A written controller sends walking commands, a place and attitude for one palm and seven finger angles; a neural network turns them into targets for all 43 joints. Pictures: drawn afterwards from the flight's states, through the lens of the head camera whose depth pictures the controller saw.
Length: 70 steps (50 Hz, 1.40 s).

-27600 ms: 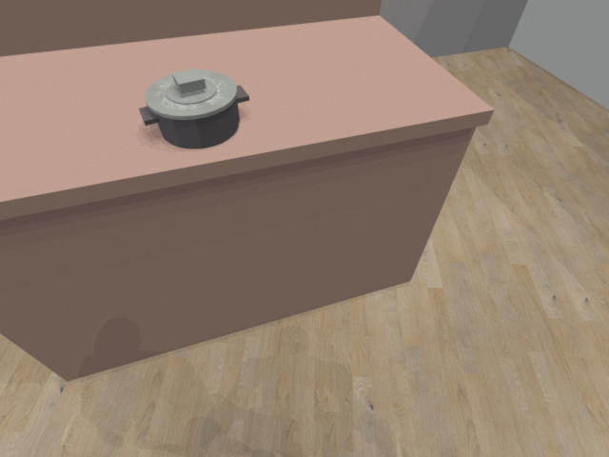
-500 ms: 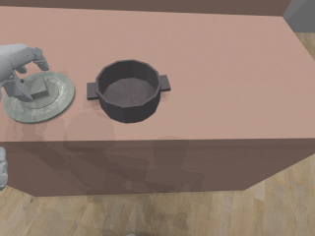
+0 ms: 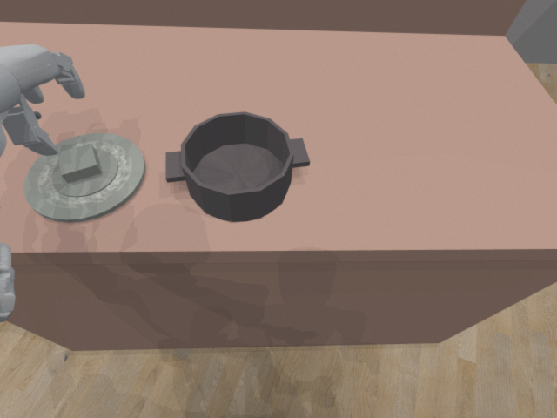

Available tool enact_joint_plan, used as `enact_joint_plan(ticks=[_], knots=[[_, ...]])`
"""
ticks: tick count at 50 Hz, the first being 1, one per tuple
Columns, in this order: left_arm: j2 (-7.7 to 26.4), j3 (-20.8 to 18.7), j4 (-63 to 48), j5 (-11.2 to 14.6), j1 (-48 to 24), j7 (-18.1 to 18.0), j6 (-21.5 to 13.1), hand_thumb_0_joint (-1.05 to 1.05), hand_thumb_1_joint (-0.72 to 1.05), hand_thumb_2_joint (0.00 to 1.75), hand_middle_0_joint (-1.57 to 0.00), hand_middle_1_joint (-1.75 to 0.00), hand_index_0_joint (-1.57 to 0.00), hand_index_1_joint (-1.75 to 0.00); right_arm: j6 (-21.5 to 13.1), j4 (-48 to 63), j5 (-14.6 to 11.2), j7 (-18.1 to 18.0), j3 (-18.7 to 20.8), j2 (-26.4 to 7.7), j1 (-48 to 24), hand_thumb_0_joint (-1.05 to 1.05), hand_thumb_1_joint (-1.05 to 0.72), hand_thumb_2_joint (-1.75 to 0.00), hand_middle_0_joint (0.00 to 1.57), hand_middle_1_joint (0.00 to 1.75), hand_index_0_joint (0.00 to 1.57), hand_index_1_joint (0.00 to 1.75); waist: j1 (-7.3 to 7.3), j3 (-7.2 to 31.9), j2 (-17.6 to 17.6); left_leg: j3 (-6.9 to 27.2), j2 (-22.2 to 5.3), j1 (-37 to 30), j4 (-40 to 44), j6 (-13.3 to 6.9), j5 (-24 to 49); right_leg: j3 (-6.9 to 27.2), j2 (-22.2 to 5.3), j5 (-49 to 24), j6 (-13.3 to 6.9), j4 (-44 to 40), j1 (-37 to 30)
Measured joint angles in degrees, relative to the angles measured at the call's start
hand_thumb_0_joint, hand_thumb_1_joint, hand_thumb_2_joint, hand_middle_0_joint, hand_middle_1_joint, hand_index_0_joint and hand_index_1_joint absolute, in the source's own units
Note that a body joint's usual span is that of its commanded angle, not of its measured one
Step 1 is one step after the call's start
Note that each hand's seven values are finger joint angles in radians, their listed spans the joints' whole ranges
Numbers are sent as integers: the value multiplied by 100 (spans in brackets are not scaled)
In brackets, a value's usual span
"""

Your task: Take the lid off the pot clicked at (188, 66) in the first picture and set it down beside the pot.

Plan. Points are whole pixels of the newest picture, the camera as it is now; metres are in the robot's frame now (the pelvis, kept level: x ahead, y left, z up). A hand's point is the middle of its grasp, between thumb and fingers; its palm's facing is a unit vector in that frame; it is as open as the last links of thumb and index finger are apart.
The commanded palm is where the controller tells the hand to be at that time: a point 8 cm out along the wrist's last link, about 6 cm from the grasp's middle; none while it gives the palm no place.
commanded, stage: raise the empty hand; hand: left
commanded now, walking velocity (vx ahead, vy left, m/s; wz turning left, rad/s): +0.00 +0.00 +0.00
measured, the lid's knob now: (79, 162) +0.49 +0.30 +0.06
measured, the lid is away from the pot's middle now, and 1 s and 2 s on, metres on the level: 0.25 0.25 0.25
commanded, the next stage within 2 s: draw the hand back to the body in 0.36 s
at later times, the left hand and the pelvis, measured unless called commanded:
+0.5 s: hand (31, 90) +0.47 +0.29 +0.20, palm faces -0.32 -0.07 -0.94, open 11.0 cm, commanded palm +0.46 +0.29 +0.27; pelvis +0.00 -0.01 +0.00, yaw +0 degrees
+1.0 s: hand (34, 134) +0.40 +0.26 +0.20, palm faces -0.14 -0.32 -0.94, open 11.0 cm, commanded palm +0.37 +0.28 +0.26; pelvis -0.01 -0.02 +0.01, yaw +2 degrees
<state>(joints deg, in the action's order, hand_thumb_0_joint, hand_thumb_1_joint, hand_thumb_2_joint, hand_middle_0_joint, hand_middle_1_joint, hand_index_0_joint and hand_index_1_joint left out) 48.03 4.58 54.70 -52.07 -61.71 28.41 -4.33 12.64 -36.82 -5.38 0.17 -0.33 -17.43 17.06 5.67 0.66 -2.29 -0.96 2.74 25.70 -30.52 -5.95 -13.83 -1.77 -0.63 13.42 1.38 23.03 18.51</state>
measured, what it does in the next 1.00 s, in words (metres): stands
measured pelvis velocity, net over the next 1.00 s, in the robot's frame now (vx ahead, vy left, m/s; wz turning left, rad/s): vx -0.01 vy -0.02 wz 0.03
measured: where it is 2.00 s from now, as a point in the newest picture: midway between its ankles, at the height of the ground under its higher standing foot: outside the picture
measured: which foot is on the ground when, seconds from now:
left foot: down 0.00-1.00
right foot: down 0.00-1.00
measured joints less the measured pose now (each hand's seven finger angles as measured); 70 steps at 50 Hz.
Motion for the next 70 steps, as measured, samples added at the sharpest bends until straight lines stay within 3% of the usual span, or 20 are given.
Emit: enact_joint_plan(ticks=[5,18,25,31,37,42,48,50,52,53,55,57,60,65,70], knots=[[-79,213,75,-36,-254,75,136,0,-4,72,-39,-80,-39,-81,-53,-39,3,4,-6,-2,-16,1,-91,-90,20,30,20,30,-16,-14,14,23,27,-68,85,5,48,-21,-20,-17,-24,-51,-62],[142,147,176,-120,-562,178,328,0,-4,72,-39,-80,-39,-81,-146,-35,20,33,-8,-32,76,1,-91,-90,20,30,20,30,80,-15,45,-8,19,-215,261,36,92,25,-15,-64,7,-190,-175],[104,148,-264,-70,-260,323,474,0,-4,72,-39,-80,-39,-81,-56,-33,34,87,29,-55,73,1,-91,-90,20,30,20,30,44,-33,1,13,21,-230,296,53,111,9,-15,-63,29,-204,-187],[193,-276,-693,94,251,272,378,0,-4,72,-39,-80,-39,-81,-29,103,37,122,4,-37,-61,1,-91,-90,20,30,20,30,76,19,1,-17,-9,-257,319,82,121,45,8,-61,38,-180,-176],[142,-357,-1510,134,961,342,520,0,-4,72,-39,-80,-39,-81,24,267,41,180,30,-65,-206,1,-91,-90,20,30,20,30,-32,-20,-72,17,-20,-330,323,109,141,14,24,-64,12,-178,-257],[91,-526,-1846,382,1303,343,500,0,-4,72,-39,-80,-39,-81,27,295,36,162,2,-74,-405,1,-91,-90,20,30,20,30,-138,-4,-122,74,-13,-389,327,129,174,-43,23,-63,3,-158,-322],[-4,-251,-2428,393,1653,419,761,0,-4,72,-39,-80,-39,-81,74,375,17,164,15,-63,-572,1,-91,-90,20,30,20,30,-321,-58,-148,164,1,-481,344,156,233,-134,20,-74,-30,-150,-435],[-352,-625,-2439,1935,1750,-186,566,0,-4,72,-39,-80,-40,-81,-170,426,37,89,30,-15,-505,1,-91,-90,19,30,20,30,-503,-209,-132,148,-2,-706,448,193,267,-114,25,-79,-138,-179,-613],[-776,-957,-2433,3162,1930,-961,318,0,-4,72,-39,-80,-40,-81,-407,400,55,2,-88,61,-466,1,-91,-90,19,30,20,30,-612,-308,-77,120,-9,-972,631,233,322,-66,38,-84,-246,-263,-819],[-961,-1121,-2471,3645,2066,-1298,225,0,-4,72,-39,-80,-40,-81,-494,366,58,-40,-164,119,-472,1,-91,-90,19,30,20,30,-631,-313,-29,94,-18,-1077,716,243,347,-34,44,-111,-230,-320,-899],[-1244,-1467,-2662,4349,2406,-1847,111,0,-4,72,-39,-80,-40,-81,-636,292,77,-99,-298,257,-515,1,-91,-90,20,30,20,30,-616,-297,79,24,-66,-1254,832,270,365,47,81,-166,-152,-417,-1034],[-1463,-1739,-3010,4782,2755,-2273,80,0,-4,72,-39,-80,-39,-80,-786,249,120,-134,-371,375,-527,1,-91,-90,20,30,20,30,-577,-286,168,-37,-126,-1423,905,314,348,117,136,-181,-159,-485,-1173],[-1754,-1995,-3500,5165,3122,-2713,21,0,-2,72,-38,-79,-39,-79,-1023,182,188,-165,-381,426,-513,1,-91,-90,20,30,21,30,-533,-288,188,-77,-194,-1623,949,382,299,166,201,-166,-219,-555,-1365],[-1749,-2559,-3860,5528,3658,-3021,1,0,6,74,-37,-75,-37,-75,-1104,35,258,-197,-284,340,-590,1,-91,-90,20,30,21,30,-448,-280,55,-138,-311,-1758,929,456,206,239,313,-144,-294,-610,-1501],[-1855,-2731,-4369,5710,4213,-3111,32,0,16,76,-34,-69,-35,-70,-1151,-122,243,-189,-97,140,-509,1,-91,-90,20,30,20,30,-595,-224,-65,-119,-371,-1783,933,521,162,227,375,-98,-353,-619,-1530]])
